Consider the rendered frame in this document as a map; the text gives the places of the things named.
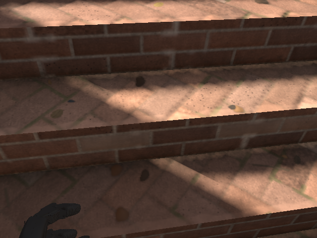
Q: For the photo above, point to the robot left hand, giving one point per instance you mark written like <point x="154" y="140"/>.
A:
<point x="36" y="226"/>

